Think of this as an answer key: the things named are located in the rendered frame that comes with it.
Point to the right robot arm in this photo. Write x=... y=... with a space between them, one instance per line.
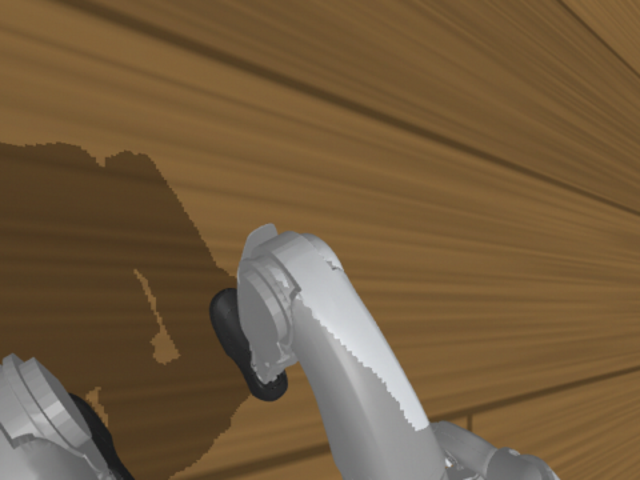
x=509 y=464

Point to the left robot foot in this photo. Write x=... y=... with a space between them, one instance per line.
x=102 y=439

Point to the right robot hand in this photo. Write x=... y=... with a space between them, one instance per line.
x=469 y=453

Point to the right robot foot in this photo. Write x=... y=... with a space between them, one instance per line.
x=224 y=317

